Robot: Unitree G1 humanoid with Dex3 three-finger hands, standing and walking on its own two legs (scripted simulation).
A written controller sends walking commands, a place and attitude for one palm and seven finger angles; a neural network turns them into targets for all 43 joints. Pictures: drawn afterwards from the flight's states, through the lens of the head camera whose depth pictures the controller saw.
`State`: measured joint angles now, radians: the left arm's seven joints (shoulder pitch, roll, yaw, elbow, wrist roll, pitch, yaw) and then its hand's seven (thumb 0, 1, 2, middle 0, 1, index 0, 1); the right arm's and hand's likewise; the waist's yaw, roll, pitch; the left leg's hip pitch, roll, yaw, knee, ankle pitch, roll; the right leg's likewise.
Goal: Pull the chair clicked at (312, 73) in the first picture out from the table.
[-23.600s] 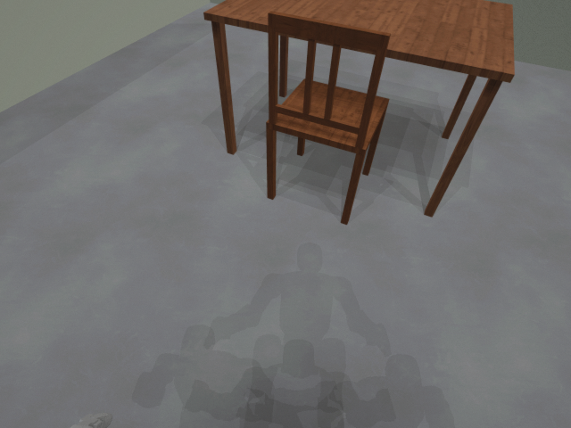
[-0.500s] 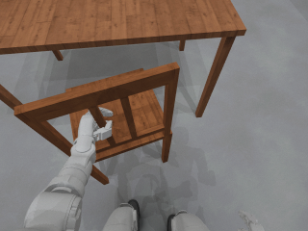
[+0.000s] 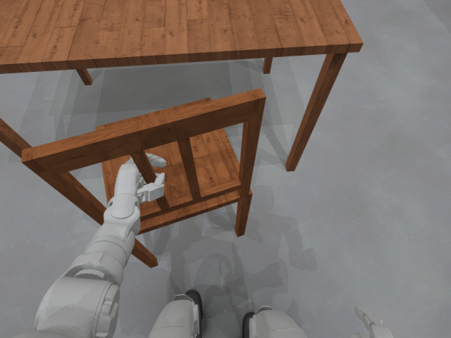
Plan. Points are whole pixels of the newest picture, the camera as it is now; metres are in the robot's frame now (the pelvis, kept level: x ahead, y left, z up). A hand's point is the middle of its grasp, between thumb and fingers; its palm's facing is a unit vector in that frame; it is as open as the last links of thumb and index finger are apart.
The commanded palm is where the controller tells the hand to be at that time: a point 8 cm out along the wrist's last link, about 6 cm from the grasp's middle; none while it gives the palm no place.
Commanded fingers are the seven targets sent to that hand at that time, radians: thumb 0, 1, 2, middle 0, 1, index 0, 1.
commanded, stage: step backward, pulling the chair out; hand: left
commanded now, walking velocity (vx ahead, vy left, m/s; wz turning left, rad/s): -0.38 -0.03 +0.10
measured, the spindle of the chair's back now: (152, 182) +0.42 +0.16 -0.08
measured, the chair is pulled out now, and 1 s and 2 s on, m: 0.13 0.14 0.16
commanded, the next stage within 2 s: none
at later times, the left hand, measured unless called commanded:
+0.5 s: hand (158, 186) +0.40 +0.14 -0.05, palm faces +0.04 -0.98 -0.21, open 5.4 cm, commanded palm +0.39 +0.19 -0.04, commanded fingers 0.00 0.90 0.90 -0.50 -1.45 -0.50 -1.45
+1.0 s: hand (156, 189) +0.39 +0.14 -0.05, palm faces +0.02 -0.98 -0.21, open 5.4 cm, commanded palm +0.38 +0.19 -0.04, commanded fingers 0.00 0.90 0.90 -0.50 -1.45 -0.50 -1.45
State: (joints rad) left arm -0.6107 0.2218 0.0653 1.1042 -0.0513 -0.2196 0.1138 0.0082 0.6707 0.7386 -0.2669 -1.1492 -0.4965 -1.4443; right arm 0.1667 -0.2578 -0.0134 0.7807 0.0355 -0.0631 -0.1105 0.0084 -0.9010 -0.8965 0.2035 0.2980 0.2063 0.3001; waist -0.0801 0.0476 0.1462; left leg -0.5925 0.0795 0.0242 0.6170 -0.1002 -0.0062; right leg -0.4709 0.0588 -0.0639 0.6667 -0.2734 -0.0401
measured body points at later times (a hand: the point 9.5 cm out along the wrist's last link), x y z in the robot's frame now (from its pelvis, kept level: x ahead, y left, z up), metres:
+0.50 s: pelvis +0.00 +0.00 +0.00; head +0.10 -0.01 +0.44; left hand +0.39 +0.19 -0.03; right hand +0.09 -0.27 -0.13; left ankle +0.13 +0.13 -0.71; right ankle +0.04 -0.09 -0.71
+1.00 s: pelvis +0.00 +0.00 +0.00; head +0.10 -0.01 +0.44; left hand +0.38 +0.19 -0.03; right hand +0.10 -0.26 -0.13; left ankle +0.13 +0.13 -0.71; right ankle +0.04 -0.09 -0.71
